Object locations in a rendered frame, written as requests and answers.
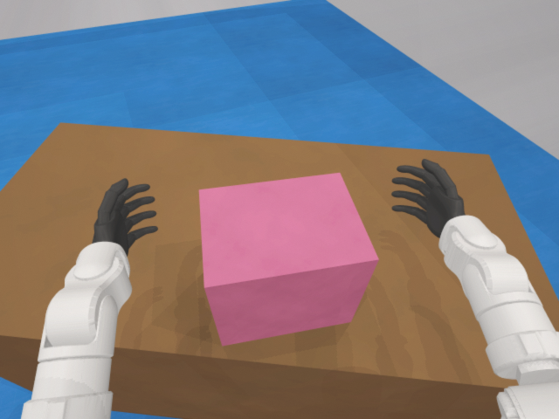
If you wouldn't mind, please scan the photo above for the right robot upper arm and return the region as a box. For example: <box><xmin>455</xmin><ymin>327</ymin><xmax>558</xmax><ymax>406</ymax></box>
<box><xmin>497</xmin><ymin>381</ymin><xmax>559</xmax><ymax>419</ymax></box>

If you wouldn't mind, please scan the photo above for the left robot forearm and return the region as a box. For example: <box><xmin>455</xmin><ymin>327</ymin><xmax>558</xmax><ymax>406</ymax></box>
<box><xmin>21</xmin><ymin>242</ymin><xmax>132</xmax><ymax>419</ymax></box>

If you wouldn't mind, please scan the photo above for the pedestal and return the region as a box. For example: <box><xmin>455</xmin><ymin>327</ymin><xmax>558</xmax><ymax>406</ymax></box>
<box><xmin>0</xmin><ymin>122</ymin><xmax>559</xmax><ymax>419</ymax></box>

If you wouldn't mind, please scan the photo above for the robot left hand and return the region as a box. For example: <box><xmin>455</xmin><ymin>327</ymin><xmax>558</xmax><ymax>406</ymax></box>
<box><xmin>92</xmin><ymin>178</ymin><xmax>158</xmax><ymax>256</ymax></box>

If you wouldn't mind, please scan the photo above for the right robot forearm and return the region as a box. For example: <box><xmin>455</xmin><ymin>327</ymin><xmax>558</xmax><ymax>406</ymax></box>
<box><xmin>438</xmin><ymin>216</ymin><xmax>559</xmax><ymax>385</ymax></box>

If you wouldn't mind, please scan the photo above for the carton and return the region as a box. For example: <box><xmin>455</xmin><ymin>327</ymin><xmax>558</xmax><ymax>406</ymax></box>
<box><xmin>199</xmin><ymin>173</ymin><xmax>379</xmax><ymax>346</ymax></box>

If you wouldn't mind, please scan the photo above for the robot right hand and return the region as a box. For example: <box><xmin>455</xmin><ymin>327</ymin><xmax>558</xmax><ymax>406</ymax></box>
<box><xmin>391</xmin><ymin>159</ymin><xmax>466</xmax><ymax>238</ymax></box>

